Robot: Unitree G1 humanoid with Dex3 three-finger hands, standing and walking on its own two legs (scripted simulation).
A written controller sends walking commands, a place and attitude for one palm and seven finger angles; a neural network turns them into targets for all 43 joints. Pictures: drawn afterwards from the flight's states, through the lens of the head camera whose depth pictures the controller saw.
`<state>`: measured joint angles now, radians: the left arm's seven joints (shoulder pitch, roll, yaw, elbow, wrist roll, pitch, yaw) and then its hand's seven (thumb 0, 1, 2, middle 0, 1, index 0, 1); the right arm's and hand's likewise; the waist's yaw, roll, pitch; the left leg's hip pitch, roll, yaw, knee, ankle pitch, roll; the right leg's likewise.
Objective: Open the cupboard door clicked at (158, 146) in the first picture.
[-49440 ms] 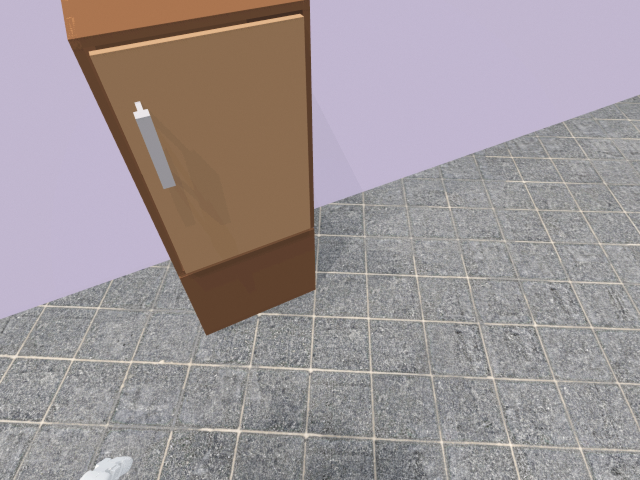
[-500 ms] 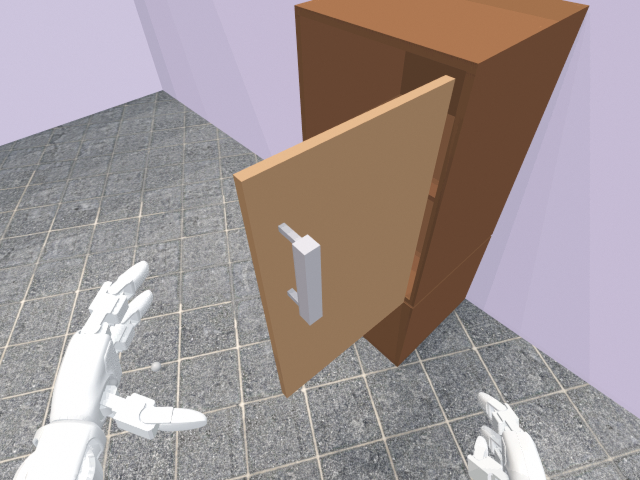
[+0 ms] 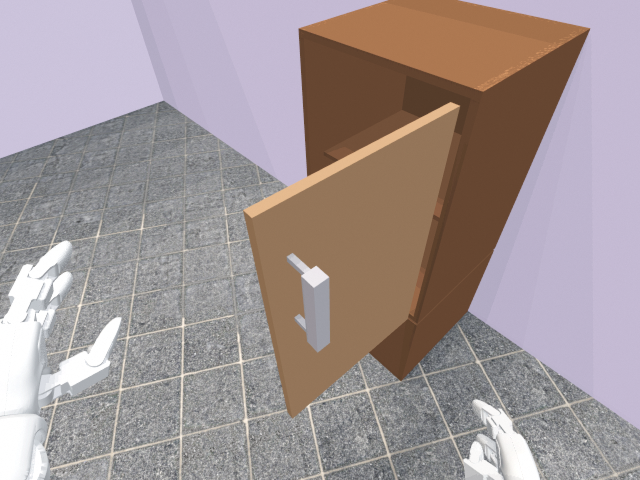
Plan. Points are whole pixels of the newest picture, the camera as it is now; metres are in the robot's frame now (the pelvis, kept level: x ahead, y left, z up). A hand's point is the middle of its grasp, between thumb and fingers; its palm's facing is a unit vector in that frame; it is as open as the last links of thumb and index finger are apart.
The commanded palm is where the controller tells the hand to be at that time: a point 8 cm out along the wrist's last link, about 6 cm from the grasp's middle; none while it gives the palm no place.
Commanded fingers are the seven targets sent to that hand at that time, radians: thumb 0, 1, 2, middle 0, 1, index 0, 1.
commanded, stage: draw the hand back to the body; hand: left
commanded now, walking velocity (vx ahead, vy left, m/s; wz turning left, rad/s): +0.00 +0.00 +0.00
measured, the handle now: (307, 303) +0.35 +0.07 +0.03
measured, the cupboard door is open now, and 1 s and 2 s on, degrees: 88 88 88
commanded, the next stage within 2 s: step back with the hand held close in 0.44 s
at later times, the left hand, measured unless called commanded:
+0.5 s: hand (93, 354) +0.18 +0.24 +0.15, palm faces +0.45 -0.80 -0.40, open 7.4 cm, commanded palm +0.14 +0.28 +0.16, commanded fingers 0.00 0.90 0.90 -0.20 -0.30 -0.20 -0.30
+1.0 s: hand (64, 381) +0.16 +0.26 +0.14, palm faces +0.31 -0.80 -0.51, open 7.4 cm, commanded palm +0.10 +0.30 +0.17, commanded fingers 0.00 0.90 0.90 -0.20 -0.30 -0.20 -0.30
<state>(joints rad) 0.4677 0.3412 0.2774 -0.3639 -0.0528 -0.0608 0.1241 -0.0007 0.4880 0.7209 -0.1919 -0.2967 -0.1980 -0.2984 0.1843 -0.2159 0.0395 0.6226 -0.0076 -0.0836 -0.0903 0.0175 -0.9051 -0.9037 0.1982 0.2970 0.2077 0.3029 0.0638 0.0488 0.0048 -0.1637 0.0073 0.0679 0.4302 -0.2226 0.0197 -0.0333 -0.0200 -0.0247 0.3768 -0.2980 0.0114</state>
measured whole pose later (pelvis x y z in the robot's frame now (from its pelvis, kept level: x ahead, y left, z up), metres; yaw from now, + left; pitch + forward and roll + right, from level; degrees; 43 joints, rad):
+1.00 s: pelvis -0.05 +0.00 +0.00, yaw -2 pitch +0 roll -1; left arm 0.57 0.44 0.38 -0.49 -0.07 -0.12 0.13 0.01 0.88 0.89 -0.21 -0.30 -0.22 -0.30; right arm 0.15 -0.23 -0.02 0.54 0.02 0.03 -0.10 0.02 -0.91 -0.90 0.20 0.30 0.21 0.30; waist 0.00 0.02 0.05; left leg -0.31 0.04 0.09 0.46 -0.15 0.03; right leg -0.19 0.01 0.00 0.41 -0.22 0.02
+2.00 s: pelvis -0.32 +0.05 -0.02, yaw -5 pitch -2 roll -2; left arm 0.48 0.46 0.42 -0.49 -0.07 -0.18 0.14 0.01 0.88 0.89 -0.21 -0.30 -0.22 -0.30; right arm 0.22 -0.19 0.01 0.67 0.00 -0.12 -0.08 0.02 -0.91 -0.90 0.20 0.30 0.21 0.30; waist 0.00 -0.04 -0.01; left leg -0.39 -0.04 0.04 0.58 -0.17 0.09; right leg -0.21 0.04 0.02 0.78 -0.51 0.00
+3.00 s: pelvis -0.44 +0.01 +0.00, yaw -1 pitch -1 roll +4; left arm 0.56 0.37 0.38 -0.42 -0.02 -0.23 0.16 0.01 0.88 0.89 -0.21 -0.30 -0.22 -0.30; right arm 0.20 -0.23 -0.02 0.66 0.00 -0.10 -0.08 0.02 -0.91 -0.90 0.20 0.30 0.21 0.30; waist 0.00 0.01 0.06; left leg -0.40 0.01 0.08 0.78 -0.28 0.00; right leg -0.21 0.00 -0.12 0.48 -0.26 -0.11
